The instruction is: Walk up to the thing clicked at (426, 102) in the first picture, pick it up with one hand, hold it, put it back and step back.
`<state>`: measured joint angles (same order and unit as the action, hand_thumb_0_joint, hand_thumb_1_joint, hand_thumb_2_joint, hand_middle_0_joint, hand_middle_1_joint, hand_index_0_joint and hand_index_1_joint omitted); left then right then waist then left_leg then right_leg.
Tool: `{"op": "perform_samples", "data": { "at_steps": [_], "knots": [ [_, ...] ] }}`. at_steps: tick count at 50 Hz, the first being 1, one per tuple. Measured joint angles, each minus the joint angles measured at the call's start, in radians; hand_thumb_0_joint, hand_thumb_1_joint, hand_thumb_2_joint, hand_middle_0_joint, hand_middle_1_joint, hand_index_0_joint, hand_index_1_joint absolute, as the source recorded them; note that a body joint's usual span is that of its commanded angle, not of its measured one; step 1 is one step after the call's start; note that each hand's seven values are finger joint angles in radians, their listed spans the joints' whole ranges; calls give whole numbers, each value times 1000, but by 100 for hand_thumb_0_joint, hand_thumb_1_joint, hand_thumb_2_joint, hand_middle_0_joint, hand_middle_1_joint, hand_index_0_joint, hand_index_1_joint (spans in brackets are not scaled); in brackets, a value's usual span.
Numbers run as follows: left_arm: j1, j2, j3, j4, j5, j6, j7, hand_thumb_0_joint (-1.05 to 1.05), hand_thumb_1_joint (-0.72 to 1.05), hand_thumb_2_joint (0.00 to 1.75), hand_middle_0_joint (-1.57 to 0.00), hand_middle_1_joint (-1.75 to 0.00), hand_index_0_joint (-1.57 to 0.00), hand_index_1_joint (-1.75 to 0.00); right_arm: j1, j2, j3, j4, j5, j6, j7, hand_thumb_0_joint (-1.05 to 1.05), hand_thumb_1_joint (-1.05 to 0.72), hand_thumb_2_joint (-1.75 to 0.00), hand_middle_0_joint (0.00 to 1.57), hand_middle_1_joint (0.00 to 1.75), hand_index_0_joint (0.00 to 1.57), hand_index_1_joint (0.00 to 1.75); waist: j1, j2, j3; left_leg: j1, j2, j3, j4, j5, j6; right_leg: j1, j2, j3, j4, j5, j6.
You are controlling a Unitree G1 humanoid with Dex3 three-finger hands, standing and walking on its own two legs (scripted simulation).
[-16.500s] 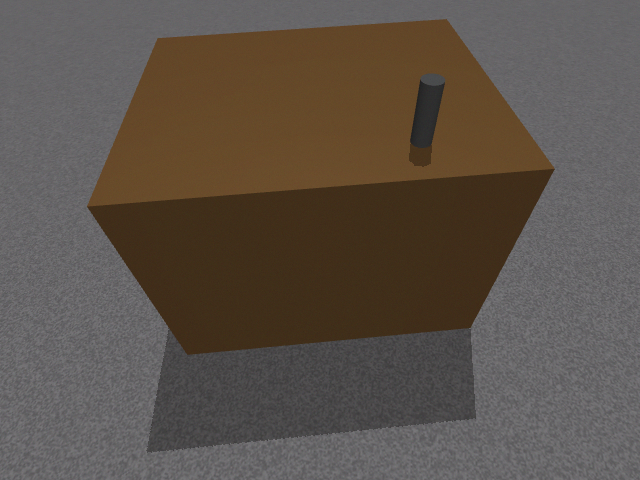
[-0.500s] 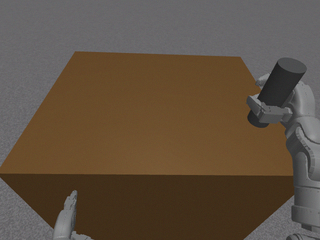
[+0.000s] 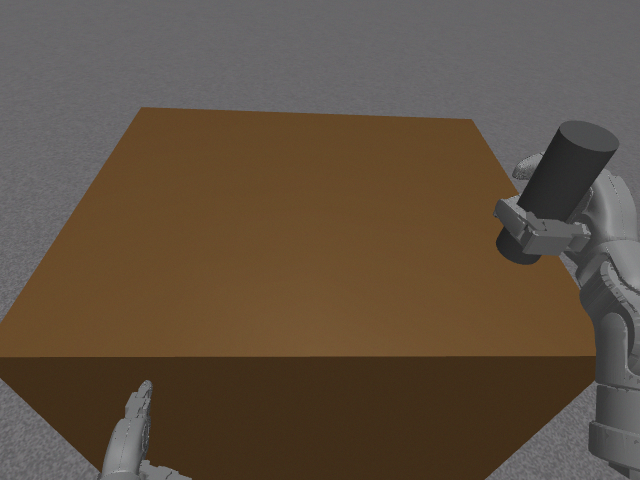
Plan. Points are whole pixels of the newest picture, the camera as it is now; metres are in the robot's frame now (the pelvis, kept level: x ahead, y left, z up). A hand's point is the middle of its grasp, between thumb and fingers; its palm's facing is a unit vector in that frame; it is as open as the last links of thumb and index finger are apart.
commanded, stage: hold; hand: right
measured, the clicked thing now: (548, 199) +0.33 -0.18 +0.24
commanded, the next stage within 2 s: none
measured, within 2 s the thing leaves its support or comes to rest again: neither
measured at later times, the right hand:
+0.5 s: hand (541, 207) +0.33 -0.18 +0.23, palm faces +0.08 +1.00 -0.02, open 6.9 cm
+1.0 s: hand (534, 210) +0.33 -0.17 +0.23, palm faces +0.07 +1.00 -0.02, open 6.9 cm
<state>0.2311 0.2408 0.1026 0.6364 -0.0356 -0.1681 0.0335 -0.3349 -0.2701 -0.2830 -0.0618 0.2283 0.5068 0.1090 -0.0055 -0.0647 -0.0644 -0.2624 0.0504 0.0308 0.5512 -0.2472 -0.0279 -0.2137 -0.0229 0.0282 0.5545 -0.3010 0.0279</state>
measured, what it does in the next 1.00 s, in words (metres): stands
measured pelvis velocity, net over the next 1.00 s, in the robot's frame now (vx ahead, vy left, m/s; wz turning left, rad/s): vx -0.01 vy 0.00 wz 0.00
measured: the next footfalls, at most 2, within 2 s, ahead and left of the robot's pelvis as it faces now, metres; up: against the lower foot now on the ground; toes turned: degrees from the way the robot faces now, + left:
none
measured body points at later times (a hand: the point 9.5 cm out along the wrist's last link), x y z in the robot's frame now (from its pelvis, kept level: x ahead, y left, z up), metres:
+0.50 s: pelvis +0.00 +0.00 +0.00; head -0.04 +0.03 +0.45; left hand +0.16 +0.26 -0.07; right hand +0.32 -0.23 +0.23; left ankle +0.03 +0.14 -0.73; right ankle +0.00 -0.14 -0.73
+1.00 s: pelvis -0.01 +0.00 +0.00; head -0.05 +0.03 +0.45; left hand +0.16 +0.26 -0.07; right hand +0.32 -0.22 +0.23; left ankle +0.03 +0.14 -0.73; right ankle +0.00 -0.14 -0.73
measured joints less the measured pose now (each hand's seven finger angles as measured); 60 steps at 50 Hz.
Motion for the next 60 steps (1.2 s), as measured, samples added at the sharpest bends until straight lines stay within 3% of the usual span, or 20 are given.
{"op": "perform_samples", "data": {
  "at_steps": [18,25,34,44,54,60],
  "knots": [
    [1,-8,-2,16,3,-18,-9,-1,-54,6,-5,-5,-6,-5,6,-4,1,-26,1,16,3,0,5,-116,88,120,89,121,-1,-3,10,0,1,-2,-4,8,-1,-2,1,-1,2,4,-2],
    [7,-1,2,2,2,-30,-1,-1,-54,6,-5,-5,-5,-5,3,-9,-20,-33,4,9,-8,0,5,-116,88,120,89,121,1,1,4,-3,-2,-3,0,5,1,-2,-2,-3,3,3,1],
    [-8,-4,-3,34,3,-26,-10,-1,-54,6,-5,-5,-5,-5,13,6,7,-43,1,38,3,0,5,-116,88,120,89,121,-1,-5,1,9,-2,2,-6,7,2,8,-2,2,-4,6,2],
    [7,-7,-1,3,5,-33,-6,-1,-54,6,-5,-5,-5,-5,0,-2,-20,-22,2,20,-16,0,5,-116,88,120,89,121,4,5,9,-2,-3,1,2,6,5,1,-3,2,-4,10,4],
    [-6,-5,-2,24,7,-26,-5,-1,-54,6,-5,-5,-5,-5,7,12,13,-36,-7,25,-13,0,5,-116,88,120,89,121,4,0,7,5,-1,0,-4,10,2,4,-1,0,0,8,2],
    [-4,-9,0,-1,6,-32,-5,-1,-54,6,-5,-5,-5,-5,8,4,-4,-30,3,22,-21,0,5,-116,88,120,89,121,6,-1,6,3,-2,-4,-3,11,1,3,-1,-3,0,7,0]
  ]
}}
